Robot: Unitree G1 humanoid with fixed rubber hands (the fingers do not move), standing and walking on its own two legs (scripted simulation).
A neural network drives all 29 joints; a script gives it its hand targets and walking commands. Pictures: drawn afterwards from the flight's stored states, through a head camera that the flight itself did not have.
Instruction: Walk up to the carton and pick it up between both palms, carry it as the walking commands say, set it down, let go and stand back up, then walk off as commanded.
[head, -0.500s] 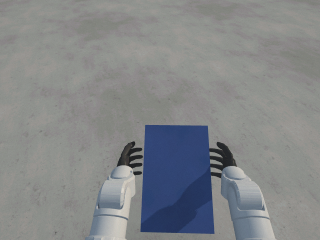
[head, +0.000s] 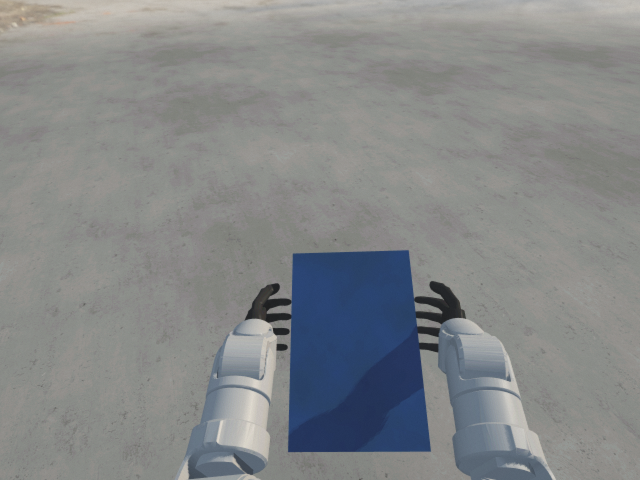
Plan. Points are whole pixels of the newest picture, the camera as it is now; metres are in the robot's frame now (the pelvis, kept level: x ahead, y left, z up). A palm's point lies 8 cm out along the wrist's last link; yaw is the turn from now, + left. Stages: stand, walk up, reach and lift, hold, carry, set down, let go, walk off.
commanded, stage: hold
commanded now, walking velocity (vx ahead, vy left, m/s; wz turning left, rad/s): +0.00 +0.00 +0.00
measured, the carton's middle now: (352, 352) +0.34 -0.02 -0.03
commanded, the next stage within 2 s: set down in 0.42 s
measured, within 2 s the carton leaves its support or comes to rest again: neither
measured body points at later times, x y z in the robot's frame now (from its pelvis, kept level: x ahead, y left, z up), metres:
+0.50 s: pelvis +0.01 +0.00 +0.00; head -0.04 +0.01 +0.45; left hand +0.33 +0.12 +0.05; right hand +0.32 -0.14 +0.05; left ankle +0.04 +0.11 -0.74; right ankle +0.06 -0.13 -0.74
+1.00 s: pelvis +0.00 -0.01 -0.01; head +0.03 -0.01 +0.44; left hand +0.33 +0.12 -0.03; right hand +0.33 -0.14 -0.03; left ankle +0.04 +0.11 -0.74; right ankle +0.06 -0.13 -0.74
